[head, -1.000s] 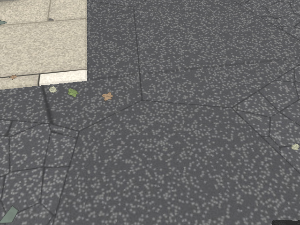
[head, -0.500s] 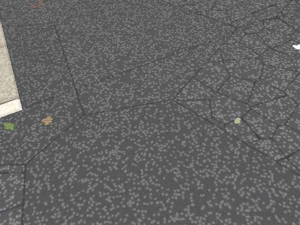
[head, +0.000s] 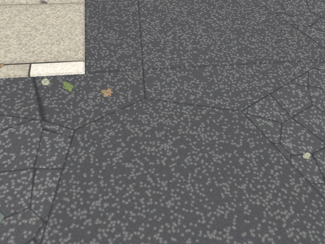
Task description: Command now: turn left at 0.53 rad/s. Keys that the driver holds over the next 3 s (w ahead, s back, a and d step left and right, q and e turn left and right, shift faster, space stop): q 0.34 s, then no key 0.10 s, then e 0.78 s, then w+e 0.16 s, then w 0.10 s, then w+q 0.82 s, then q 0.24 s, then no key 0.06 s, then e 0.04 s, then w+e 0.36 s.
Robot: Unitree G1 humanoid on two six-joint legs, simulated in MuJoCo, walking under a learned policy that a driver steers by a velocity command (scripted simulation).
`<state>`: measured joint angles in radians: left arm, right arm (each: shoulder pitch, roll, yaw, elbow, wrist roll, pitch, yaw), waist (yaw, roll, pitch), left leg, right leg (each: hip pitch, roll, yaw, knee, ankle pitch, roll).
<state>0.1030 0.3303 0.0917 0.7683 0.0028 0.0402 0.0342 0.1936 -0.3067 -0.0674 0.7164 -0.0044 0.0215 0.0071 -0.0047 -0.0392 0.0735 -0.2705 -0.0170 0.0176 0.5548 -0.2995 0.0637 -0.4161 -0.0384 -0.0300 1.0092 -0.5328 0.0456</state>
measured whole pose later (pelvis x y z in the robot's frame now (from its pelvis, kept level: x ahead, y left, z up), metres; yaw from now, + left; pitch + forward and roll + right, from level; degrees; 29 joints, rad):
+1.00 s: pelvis +0.02 -0.02 +0.01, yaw +3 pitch +1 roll +0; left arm 0.15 0.35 0.08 0.73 -0.03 0.05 0.00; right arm 0.17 -0.29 -0.07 0.77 0.00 0.02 -0.04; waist -0.01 -0.02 0.08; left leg -0.15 0.03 0.03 0.42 -0.28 -0.01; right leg -0.43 0.00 0.02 0.91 -0.44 0.08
